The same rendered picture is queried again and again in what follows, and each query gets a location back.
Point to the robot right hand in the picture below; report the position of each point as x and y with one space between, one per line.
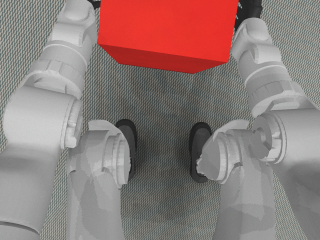
250 9

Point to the left robot foot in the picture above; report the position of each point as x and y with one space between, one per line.
128 129

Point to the robot right upper arm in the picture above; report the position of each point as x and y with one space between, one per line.
289 140

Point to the left robot thigh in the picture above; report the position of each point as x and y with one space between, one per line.
93 210

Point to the robot left hand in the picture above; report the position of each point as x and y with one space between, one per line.
96 4

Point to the right robot forearm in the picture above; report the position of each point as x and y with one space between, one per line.
263 73

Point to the carton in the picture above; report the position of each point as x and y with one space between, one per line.
187 36

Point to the robot left upper arm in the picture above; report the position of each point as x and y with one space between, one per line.
40 124

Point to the left robot forearm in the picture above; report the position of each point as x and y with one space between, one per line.
66 54

